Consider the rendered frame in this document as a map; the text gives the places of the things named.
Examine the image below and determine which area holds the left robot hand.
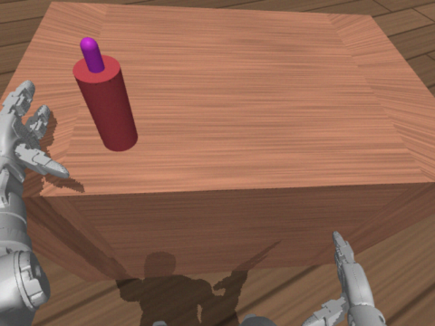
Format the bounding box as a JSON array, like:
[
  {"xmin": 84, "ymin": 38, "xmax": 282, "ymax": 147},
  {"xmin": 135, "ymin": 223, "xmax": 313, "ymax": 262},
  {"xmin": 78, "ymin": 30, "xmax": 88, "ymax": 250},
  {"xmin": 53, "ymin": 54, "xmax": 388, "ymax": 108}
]
[{"xmin": 0, "ymin": 80, "xmax": 69, "ymax": 179}]

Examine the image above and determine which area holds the left robot arm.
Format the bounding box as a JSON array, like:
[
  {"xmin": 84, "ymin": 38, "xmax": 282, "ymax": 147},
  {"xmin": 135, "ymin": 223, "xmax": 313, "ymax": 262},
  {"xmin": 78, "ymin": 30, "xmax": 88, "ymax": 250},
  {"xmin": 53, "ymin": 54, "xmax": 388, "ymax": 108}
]
[{"xmin": 0, "ymin": 156, "xmax": 50, "ymax": 326}]

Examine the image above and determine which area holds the right robot arm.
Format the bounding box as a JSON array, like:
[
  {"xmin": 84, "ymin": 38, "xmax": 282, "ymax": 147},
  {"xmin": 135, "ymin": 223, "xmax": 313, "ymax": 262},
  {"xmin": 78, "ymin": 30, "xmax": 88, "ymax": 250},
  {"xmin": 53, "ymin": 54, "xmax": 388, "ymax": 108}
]
[{"xmin": 347, "ymin": 305, "xmax": 387, "ymax": 326}]

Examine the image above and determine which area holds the bottle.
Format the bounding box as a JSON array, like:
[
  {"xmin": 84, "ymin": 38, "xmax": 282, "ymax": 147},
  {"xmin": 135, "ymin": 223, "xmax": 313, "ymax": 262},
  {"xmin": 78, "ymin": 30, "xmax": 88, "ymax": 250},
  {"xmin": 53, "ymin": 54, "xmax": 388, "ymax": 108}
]
[{"xmin": 73, "ymin": 37, "xmax": 138, "ymax": 151}]

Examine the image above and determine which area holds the right robot hand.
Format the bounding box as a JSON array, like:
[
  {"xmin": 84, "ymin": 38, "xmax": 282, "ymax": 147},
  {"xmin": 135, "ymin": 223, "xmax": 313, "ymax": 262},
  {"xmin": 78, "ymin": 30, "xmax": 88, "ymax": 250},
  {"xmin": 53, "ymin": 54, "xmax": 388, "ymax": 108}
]
[{"xmin": 301, "ymin": 231, "xmax": 375, "ymax": 326}]

